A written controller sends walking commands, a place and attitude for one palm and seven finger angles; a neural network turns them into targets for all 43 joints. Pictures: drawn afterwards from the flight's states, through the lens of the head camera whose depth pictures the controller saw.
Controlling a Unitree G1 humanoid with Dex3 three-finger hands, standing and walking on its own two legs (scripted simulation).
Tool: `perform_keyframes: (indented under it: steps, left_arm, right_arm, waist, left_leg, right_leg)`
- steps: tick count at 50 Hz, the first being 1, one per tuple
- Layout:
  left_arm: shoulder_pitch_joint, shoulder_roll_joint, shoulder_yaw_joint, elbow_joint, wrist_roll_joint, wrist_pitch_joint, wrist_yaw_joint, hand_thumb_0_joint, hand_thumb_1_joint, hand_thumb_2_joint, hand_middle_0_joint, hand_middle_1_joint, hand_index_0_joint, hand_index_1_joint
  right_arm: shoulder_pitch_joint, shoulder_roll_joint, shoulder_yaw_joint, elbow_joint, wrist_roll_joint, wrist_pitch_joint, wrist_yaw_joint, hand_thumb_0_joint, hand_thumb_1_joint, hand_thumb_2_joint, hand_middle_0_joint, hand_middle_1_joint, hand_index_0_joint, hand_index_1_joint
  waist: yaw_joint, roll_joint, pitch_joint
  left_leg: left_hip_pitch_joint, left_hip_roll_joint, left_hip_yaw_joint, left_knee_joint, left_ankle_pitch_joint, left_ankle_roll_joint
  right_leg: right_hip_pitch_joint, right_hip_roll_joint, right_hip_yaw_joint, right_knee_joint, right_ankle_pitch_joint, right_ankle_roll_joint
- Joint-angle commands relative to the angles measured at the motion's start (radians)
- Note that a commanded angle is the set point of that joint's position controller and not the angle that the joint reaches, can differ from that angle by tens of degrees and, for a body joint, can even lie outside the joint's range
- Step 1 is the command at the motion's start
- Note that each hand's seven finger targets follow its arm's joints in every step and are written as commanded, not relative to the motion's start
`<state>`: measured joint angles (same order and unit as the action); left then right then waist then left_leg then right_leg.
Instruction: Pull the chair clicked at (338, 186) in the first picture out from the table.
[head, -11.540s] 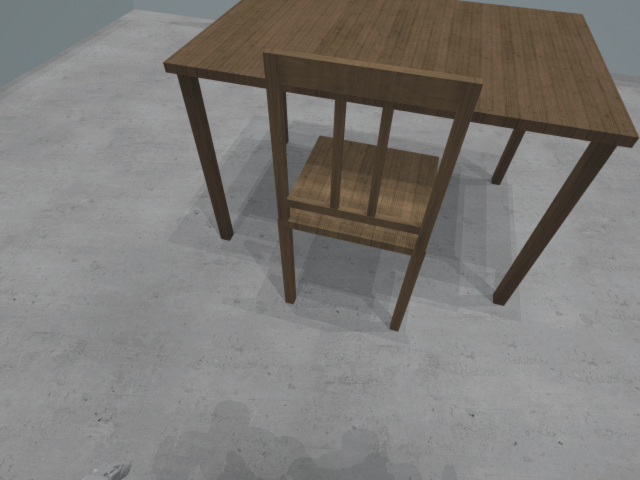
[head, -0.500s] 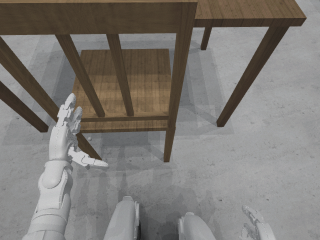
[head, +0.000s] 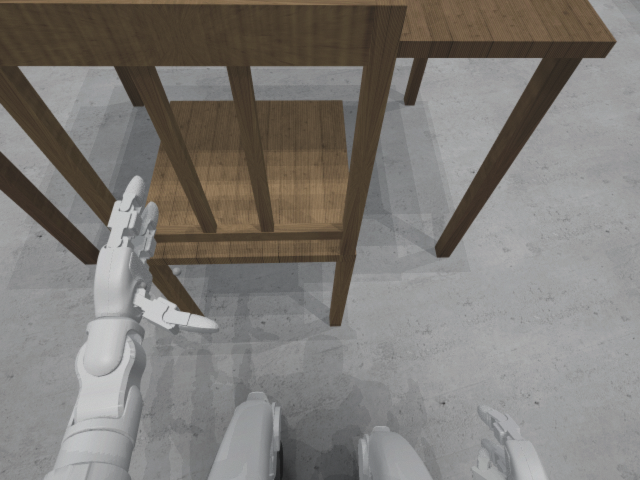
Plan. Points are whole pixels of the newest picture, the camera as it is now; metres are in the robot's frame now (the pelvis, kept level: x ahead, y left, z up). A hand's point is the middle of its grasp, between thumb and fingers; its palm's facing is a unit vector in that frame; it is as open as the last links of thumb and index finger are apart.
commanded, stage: aim the fingers beside a spindle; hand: left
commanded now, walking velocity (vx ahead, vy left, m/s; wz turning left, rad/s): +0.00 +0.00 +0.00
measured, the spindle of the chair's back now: (183, 166) +0.50 +0.21 +0.04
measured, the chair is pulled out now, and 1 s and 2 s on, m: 0.00 0.00 0.00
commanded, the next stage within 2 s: push the fingers through the gap in 0.68 s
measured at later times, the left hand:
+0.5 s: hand (185, 278) +0.35 +0.18 +0.02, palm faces +0.04 -1.00 -0.02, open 16.9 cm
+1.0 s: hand (193, 256) +0.37 +0.18 +0.03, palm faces +0.06 -1.00 -0.04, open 16.9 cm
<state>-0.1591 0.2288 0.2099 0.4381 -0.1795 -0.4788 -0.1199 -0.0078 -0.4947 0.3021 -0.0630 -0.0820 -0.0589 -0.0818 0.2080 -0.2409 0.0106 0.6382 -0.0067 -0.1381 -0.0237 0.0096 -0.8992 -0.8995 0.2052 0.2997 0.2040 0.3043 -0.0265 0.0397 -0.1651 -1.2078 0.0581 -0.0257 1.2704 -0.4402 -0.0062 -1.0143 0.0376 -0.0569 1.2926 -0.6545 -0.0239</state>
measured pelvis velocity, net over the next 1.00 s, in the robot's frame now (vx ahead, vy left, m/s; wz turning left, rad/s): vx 0.00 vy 0.00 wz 0.00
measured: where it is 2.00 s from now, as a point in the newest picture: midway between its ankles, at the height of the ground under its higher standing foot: outside the picture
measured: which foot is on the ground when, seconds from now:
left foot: down 0.00-1.00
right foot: down 0.00-1.00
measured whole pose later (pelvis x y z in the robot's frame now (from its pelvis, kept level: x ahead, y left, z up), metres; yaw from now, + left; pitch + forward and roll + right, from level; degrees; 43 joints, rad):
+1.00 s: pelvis +0.00 +0.00 -0.01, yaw +0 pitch +23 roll -3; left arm -0.27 0.22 0.20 0.52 -0.16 -0.48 -0.11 -0.01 -0.50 0.30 -0.06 -0.08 -0.06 -0.08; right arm 0.20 -0.25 0.01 0.66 -0.01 -0.13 -0.03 0.01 -0.90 -0.90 0.21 0.30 0.20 0.30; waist -0.03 0.04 -0.17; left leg -1.25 0.05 -0.04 1.29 -0.45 -0.01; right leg -1.05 0.04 -0.06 1.31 -0.66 -0.02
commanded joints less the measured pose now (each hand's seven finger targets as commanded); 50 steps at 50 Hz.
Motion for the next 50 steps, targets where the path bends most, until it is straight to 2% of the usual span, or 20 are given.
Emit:
perform_keyframes:
  steps: [1,7,9,14,17,18,21,23,25,27,28,30,33,36,37,39,41,44,46,50]
  left_arm:
    - [-0.239,0.088,-0.035,-0.141,-0.016,-0.040,-0.036,0.000,-0.500,0.300,-0.060,-0.080,-0.060,-0.080]
    - [-0.277,0.165,0.045,-0.197,-0.018,-0.050,-0.013,0.000,-0.500,0.300,-0.060,-0.080,-0.060,-0.080]
    - [-0.290,0.205,0.082,-0.261,-0.006,-0.072,0.018,0.000,-0.500,0.300,-0.060,-0.080,-0.060,-0.080]
    - [-0.191,0.171,0.067,-0.214,0.005,-0.057,0.034,0.000,-0.500,0.300,-0.060,-0.080,-0.060,-0.080]
    - [-0.177,0.107,0.001,-0.141,-0.005,-0.025,0.002,0.000,-0.500,0.300,-0.060,-0.080,-0.060,-0.080]
    - [-0.174,0.085,-0.019,-0.123,-0.011,-0.019,-0.014,0.000,-0.500,0.300,-0.060,-0.080,-0.060,-0.080]
    - [-0.207,0.082,-0.035,-0.165,-0.024,-0.021,-0.040,0.000,-0.500,0.300,-0.060,-0.080,-0.060,-0.080]
    - [-0.232,0.113,-0.014,-0.229,-0.021,-0.040,-0.029,0.000,-0.500,0.300,-0.060,-0.080,-0.060,-0.080]
    - [-0.236,0.120,-0.007,-0.274,-0.012,-0.059,-0.002,0.000,-0.500,0.300,-0.060,-0.080,-0.060,-0.080]
    - [-0.260,0.130,0.006,-0.280,0.000,-0.077,0.026,0.000,-0.500,0.300,-0.060,-0.080,-0.060,-0.080]
    - [-0.248,0.175,0.051,-0.276,0.011,-0.084,0.044,0.000,-0.500,0.300,-0.060,-0.080,-0.060,-0.080]
    - [-0.236,0.121,0.002,-0.257,0.023,-0.082,0.056,0.000,-0.500,0.300,-0.060,-0.080,-0.060,-0.080]
    - [-0.223,0.151,0.041,-0.132,0.027,-0.053,0.051,0.000,-0.500,0.300,-0.060,-0.080,-0.060,-0.080]
    - [-0.246,0.121,0.012,-0.110,0.013,-0.029,0.017,0.000,-0.500,0.300,-0.060,-0.080,-0.060,-0.080]
    - [-0.217,0.143,0.040,-0.102,0.003,-0.023,0.006,0.000,-0.500,0.300,-0.060,-0.080,-0.060,-0.080]
    - [-0.231,0.130,0.018,-0.166,-0.010,-0.027,-0.015,0.000,-0.500,0.300,-0.060,-0.080,-0.060,-0.080]
    - [-0.298,0.124,-0.002,-0.215,-0.016,-0.040,-0.017,0.000,-0.500,0.300,-0.060,-0.080,-0.060,-0.080]
    - [-0.353,0.164,0.037,-0.201,-0.007,-0.067,0.004,0.000,-0.500,0.300,-0.060,-0.080,-0.060,-0.080]
    - [-0.387,0.127,0.008,-0.139,0.004,-0.075,0.011,0.000,-0.500,0.300,-0.060,-0.080,-0.060,-0.080]
    - [-0.395,0.168,0.050,-0.062,0.022,-0.058,0.022,0.000,-0.500,0.300,-0.060,-0.080,-0.060,-0.080]
  right_arm:
    - [0.018,-0.150,-0.057,-0.108,0.007,-0.048,-0.021,0.000,-0.900,-0.900,0.200,0.300,0.200,0.300]
    - [0.021,-0.155,-0.061,-0.108,0.000,-0.051,-0.026,0.000,-0.900,-0.900,0.200,0.300,0.200,0.300]
    - [0.023,-0.152,-0.059,-0.111,-0.009,-0.053,-0.021,0.000,-0.900,-0.900,0.200,0.300,0.200,0.300]
    - [0.020,-0.147,-0.057,-0.114,-0.009,-0.038,-0.009,0.000,-0.900,-0.900,0.200,0.300,0.200,0.300]
    - [0.018,-0.150,-0.056,-0.112,0.001,-0.029,-0.008,0.000,-0.900,-0.900,0.200,0.300,0.200,0.300]
    - [0.024,-0.151,-0.057,-0.115,0.003,-0.033,-0.010,0.000,-0.900,-0.900,0.200,0.300,0.200,0.300]
    - [0.023,-0.153,-0.062,-0.117,0.007,-0.035,-0.016,0.000,-0.900,-0.900,0.200,0.300,0.200,0.300]
    - [0.021,-0.154,-0.062,-0.122,0.006,-0.042,-0.018,0.000,-0.900,-0.900,0.200,0.300,0.200,0.300]
    - [0.022,-0.149,-0.063,-0.119,-0.002,-0.045,-0.014,0.000,-0.900,-0.900,0.200,0.300,0.200,0.300]
    - [0.018,-0.146,-0.062,-0.110,-0.008,-0.046,-0.013,0.000,-0.900,-0.900,0.200,0.300,0.200,0.300]
    - [0.022,-0.151,-0.063,-0.109,-0.009,-0.047,-0.014,0.000,-0.900,-0.900,0.200,0.300,0.200,0.300]
    - [0.012,-0.142,-0.058,-0.110,-0.012,-0.044,-0.008,0.000,-0.900,-0.900,0.200,0.300,0.200,0.300]
    - [0.013,-0.150,-0.055,-0.100,-0.008,-0.032,-0.011,0.000,-0.900,-0.900,0.200,0.300,0.200,0.300]
    - [0.012,-0.150,-0.054,-0.107,-0.004,-0.025,-0.012,0.000,-0.900,-0.900,0.200,0.300,0.200,0.300]
    - [0.016,-0.152,-0.054,-0.111,-0.003,-0.022,-0.014,0.000,-0.900,-0.900,0.200,0.300,0.200,0.300]
    - [0.020,-0.150,-0.058,-0.122,0.000,-0.026,-0.014,0.000,-0.900,-0.900,0.200,0.300,0.200,0.300]
    - [0.024,-0.147,-0.059,-0.114,0.001,-0.029,-0.016,0.000,-0.900,-0.900,0.200,0.300,0.200,0.300]
    - [0.035,-0.151,-0.060,-0.088,-0.007,-0.035,-0.021,0.000,-0.900,-0.900,0.200,0.300,0.200,0.300]
    - [0.035,-0.148,-0.058,-0.073,-0.008,-0.037,-0.018,0.000,-0.900,-0.900,0.200,0.300,0.200,0.300]
    - [0.046,-0.156,-0.061,-0.069,-0.010,-0.030,-0.015,0.000,-0.900,-0.900,0.200,0.300,0.200,0.300]
  waist:
    - [-0.038,-0.001,-0.308]
    - [-0.010,0.018,-0.387]
    - [0.006,0.087,-0.442]
    - [0.001,0.047,-0.415]
    - [-0.024,-0.001,-0.324]
    - [-0.031,-0.030,-0.320]
    - [-0.029,-0.013,-0.345]
    - [-0.016,0.055,-0.374]
    - [-0.012,0.074,-0.398]
    - [-0.018,0.047,-0.389]
    - [-0.009,0.046,-0.394]
    - [-0.015,0.062,-0.382]
    - [-0.019,0.001,-0.320]
    - [-0.025,0.002,-0.344]
    - [-0.010,-0.006,-0.357]
    - [-0.008,0.028,-0.423]
    - [-0.023,0.057,-0.428]
    - [-0.035,0.037,-0.404]
    - [-0.051,0.008,-0.355]
    - [-0.032,0.029,-0.391]
  left_leg:
    - [0.419,-0.044,-0.027,-0.113,0.094,0.030]
    - [0.467,-0.044,-0.035,-0.106,0.153,0.028]
    - [0.522,-0.046,-0.040,-0.111,0.199,0.022]
    - [0.507,-0.042,-0.034,-0.121,0.223,0.021]
    - [0.446,-0.042,-0.030,-0.129,0.146,0.025]
    - [0.430,-0.044,-0.028,-0.121,0.141,0.031]
    - [0.446,-0.045,-0.029,-0.117,0.151,0.030]
    - [0.495,-0.043,-0.038,-0.119,0.179,0.025]
    - [0.541,-0.042,-0.048,-0.123,0.202,0.021]
    - [0.530,-0.041,-0.050,-0.119,0.201,0.023]
    - [0.523,-0.040,-0.052,-0.116,0.205,0.022]
    - [0.527,-0.042,-0.049,-0.124,0.186,0.020]
    - [0.436,-0.044,-0.037,-0.120,0.114,0.027]
    - [0.422,-0.048,-0.025,-0.110,0.111,0.028]
    - [0.419,-0.049,-0.021,-0.108,0.136,0.027]
    - [0.478,-0.047,-0.022,-0.105,0.198,0.027]
    - [0.514,-0.044,-0.029,-0.100,0.224,0.025]
    - [0.498,-0.040,-0.039,-0.086,0.218,0.026]
    - [0.458,-0.041,-0.040,-0.083,0.176,0.026]
    - [0.451,-0.044,-0.034,-0.084,0.162,0.025]
  right_leg:
    - [-0.038,0.015,0.040,-0.239,0.238,0.005]
    - [-0.025,0.015,0.033,-0.218,0.282,0.000]
    - [-0.019,0.017,0.026,-0.201,0.314,-0.003]
    - [0.001,0.022,0.017,-0.197,0.357,-0.001]
    - [-0.018,0.021,0.018,-0.225,0.297,0.003]
    - [-0.017,0.023,0.021,-0.225,0.292,0.003]
    - [-0.013,0.016,0.025,-0.229,0.297,0.004]
    - [-0.026,0.019,0.019,-0.214,0.303,-0.002]
    - [-0.031,0.018,0.013,-0.211,0.311,-0.003]
    - [-0.038,0.021,0.013,-0.206,0.313,-0.002]
    - [-0.039,0.023,0.011,-0.195,0.311,-0.004]
    - [-0.047,0.020,0.009,-0.200,0.297,-0.003]
    - [-0.047,0.024,0.022,-0.216,0.250,-0.001]
    - [-0.027,0.017,0.032,-0.223,0.260,0.002]
    - [0.000,0.017,0.038,-0.224,0.289,0.001]
    - [0.012,0.016,0.031,-0.210,0.348,0.001]
    - [-0.005,0.017,0.029,-0.210,0.366,0.002]
    - [-0.043,0.022,0.028,-0.199,0.352,0.003]
    - [-0.070,0.021,0.024,-0.195,0.316,0.004]
    - [-0.064,0.019,0.031,-0.196,0.299,0.001]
